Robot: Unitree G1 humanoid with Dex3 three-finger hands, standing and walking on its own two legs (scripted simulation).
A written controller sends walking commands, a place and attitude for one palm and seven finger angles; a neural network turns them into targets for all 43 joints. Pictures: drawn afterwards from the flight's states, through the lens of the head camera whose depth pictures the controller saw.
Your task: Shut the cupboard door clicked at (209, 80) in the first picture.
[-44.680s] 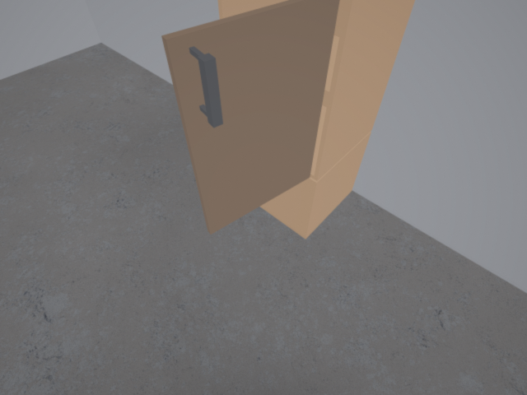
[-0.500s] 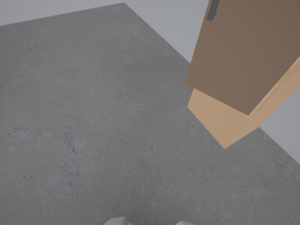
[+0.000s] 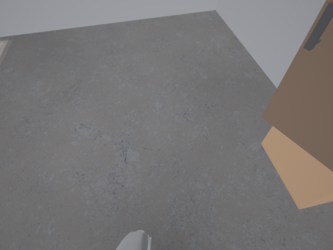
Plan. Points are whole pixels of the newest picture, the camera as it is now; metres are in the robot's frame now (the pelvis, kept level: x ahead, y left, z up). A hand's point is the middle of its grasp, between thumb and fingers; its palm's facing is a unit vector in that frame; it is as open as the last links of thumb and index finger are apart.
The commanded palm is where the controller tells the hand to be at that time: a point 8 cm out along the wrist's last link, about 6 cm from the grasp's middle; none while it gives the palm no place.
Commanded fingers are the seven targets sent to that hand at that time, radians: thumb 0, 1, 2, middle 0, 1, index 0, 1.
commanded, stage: turn to face it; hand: left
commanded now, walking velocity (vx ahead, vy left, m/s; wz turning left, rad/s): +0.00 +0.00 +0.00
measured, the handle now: (324, 25) +0.70 -0.47 +0.15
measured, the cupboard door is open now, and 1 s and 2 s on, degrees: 24 24 24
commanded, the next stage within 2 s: take the last steps up to it in 1.70 s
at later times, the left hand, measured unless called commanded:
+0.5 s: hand out of the picture +0.08 +0.21 -0.18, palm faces +0.00 -0.97 -0.22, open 7.4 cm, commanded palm none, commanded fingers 0.00 0.90 0.90 -0.20 -0.30 -0.20 -0.30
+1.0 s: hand (128, 172) +0.36 +0.14 -0.15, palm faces -0.46 -0.83 -0.32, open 7.4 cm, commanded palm none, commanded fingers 0.00 0.90 0.90 -0.20 -0.30 -0.20 -0.30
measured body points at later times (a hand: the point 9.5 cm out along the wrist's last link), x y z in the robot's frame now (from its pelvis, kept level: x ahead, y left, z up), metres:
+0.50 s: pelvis +0.07 +0.03 -0.02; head +0.13 +0.01 +0.43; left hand +0.09 +0.26 -0.16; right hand +0.17 -0.20 -0.17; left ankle +0.05 +0.14 -0.70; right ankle +0.06 -0.08 -0.74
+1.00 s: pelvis +0.11 +0.02 -0.02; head +0.16 -0.02 +0.42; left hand +0.38 +0.18 -0.13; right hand -0.01 -0.23 -0.17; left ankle +0.11 +0.16 -0.71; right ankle +0.07 -0.09 -0.75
